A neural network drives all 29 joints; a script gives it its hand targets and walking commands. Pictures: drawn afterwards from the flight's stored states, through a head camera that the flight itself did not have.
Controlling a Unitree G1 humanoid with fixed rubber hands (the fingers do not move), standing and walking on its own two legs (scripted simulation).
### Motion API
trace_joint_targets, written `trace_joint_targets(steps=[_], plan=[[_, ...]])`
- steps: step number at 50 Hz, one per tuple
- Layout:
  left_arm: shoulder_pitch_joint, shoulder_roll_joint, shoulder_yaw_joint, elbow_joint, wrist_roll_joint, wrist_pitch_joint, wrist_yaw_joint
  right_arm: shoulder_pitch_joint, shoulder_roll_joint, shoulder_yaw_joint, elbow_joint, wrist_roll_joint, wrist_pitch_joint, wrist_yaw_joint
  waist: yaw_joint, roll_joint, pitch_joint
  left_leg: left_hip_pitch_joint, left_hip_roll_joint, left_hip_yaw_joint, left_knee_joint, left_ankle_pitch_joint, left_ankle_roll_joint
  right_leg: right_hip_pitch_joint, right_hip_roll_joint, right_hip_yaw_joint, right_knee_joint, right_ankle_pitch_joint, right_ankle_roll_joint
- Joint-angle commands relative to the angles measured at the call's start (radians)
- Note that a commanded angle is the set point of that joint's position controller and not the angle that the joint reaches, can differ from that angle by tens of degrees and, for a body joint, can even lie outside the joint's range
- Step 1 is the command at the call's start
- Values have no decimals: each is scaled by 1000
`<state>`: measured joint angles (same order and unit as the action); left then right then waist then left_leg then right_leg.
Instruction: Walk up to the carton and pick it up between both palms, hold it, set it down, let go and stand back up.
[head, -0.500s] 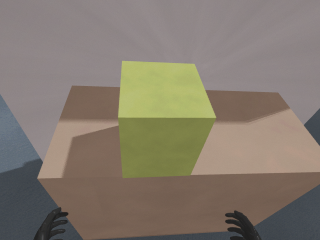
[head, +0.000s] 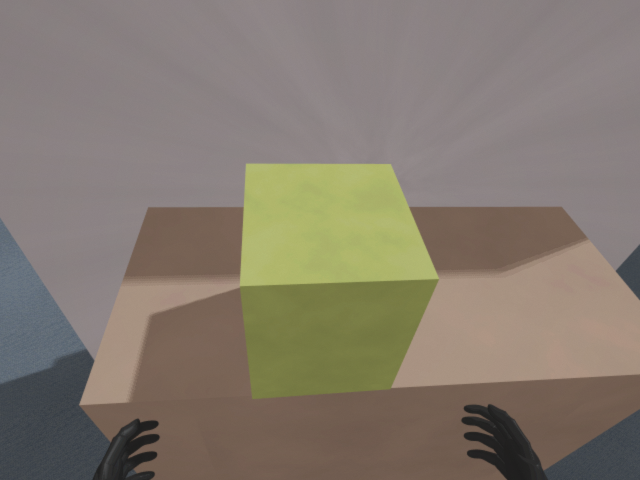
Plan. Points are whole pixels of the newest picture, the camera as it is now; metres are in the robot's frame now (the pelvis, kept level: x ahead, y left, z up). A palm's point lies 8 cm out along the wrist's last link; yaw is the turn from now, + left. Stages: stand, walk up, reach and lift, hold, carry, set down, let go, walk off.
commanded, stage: reach and lift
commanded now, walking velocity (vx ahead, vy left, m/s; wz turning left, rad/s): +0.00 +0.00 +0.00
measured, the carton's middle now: (321, 281) +0.39 +0.01 +0.05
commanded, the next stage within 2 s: none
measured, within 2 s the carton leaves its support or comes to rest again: neither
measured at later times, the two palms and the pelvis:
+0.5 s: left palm (126, 468) +0.16 +0.21 +0.01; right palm (549, 471) +0.17 -0.24 +0.02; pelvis -0.01 -0.01 +0.00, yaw -1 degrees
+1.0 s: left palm (121, 383) +0.22 +0.22 +0.08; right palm (542, 400) +0.22 -0.23 +0.07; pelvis -0.02 -0.01 +0.00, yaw -3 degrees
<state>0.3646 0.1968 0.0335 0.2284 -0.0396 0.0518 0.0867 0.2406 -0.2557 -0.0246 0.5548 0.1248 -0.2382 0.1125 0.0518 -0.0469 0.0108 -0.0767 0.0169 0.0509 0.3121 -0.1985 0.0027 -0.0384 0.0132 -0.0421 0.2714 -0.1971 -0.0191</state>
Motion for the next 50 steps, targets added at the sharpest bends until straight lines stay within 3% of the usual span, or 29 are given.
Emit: trace_joint_targets(steps=[1,4,9,14,15,18,21,28,33,36,40,41,44,50], plan=[[5,69,23,-182,4,-42,7,-4,-171,-43,-144,48,-37,0,-7,46,-66,103,-26,-24,4,436,-40,-54,18,41,-54,239,-36],[28,66,12,-188,-9,-65,1,15,-177,-34,-216,66,-48,0,-9,6,-75,114,-28,-28,6,443,-33,-57,14,48,-57,290,-30],[45,55,4,-241,1,-94,13,60,-168,-24,-261,117,-43,7,6,57,-42,125,-23,-29,-4,435,-38,-80,13,57,-72,235,-51],[52,41,-12,-306,-19,-113,18,96,-170,-29,-351,143,-30,-4,-11,33,-33,129,-24,-28,-11,437,-39,-77,10,67,-71,272,-42],[63,42,-8,-308,-13,-115,19,103,-170,-28,-369,149,-27,-6,-1,43,-30,131,-24,-29,-12,436,-40,-78,9,67,-71,269,-44],[57,39,-12,-321,-26,-122,17,109,-161,-36,-423,149,-15,-14,-5,39,-28,115,-26,-27,-21,378,-35,-84,5,73,-72,223,-42],[16,49,-22,-338,-56,-139,23,86,-148,-46,-503,141,0,-21,-8,0,3,75,-24,-24,-31,293,-20,-108,-6,83,-73,153,-34],[-105,57,-39,-367,-94,-133,44,9,-134,-61,-572,151,58,-29,-9,11,-31,42,-14,-25,-50,149,-8,-135,-20,96,-59,32,-29],[-221,61,-31,-374,-111,-23,54,-97,-154,-78,-582,156,150,-41,-11,-4,-35,23,-6,-20,-71,70,1,-140,-22,102,-58,-21,-23],[-250,68,12,-424,-90,63,55,-133,-173,-64,-581,189,203,-47,10,20,-72,71,-7,-21,-61,159,-5,-134,-13,101,-56,35,-23],[-316,70,42,-471,-94,154,39,-198,-187,-71,-590,206,259,-64,-2,27,-75,96,-13,-19,-57,190,-5,-142,-11,105,-68,61,-14],[-222,24,59,-462,-75,180,35,-107,-139,3,-592,227,274,-64,21,51,-32,137,-8,-21,-58,244,-19,-152,5,104,-72,82,-39],[-309,63,81,-553,-96,245,14,-197,-187,-53,-670,228,318,-85,-2,54,-65,163,-19,-17,-41,260,-30,-173,12,96,-88,80,-33],[-401,85,106,-607,-141,328,7,-301,-201,-79,-743,222,393,-105,1,35,-101,150,-12,-13,-42,221,-24,-182,16,90,-81,70,-24]])
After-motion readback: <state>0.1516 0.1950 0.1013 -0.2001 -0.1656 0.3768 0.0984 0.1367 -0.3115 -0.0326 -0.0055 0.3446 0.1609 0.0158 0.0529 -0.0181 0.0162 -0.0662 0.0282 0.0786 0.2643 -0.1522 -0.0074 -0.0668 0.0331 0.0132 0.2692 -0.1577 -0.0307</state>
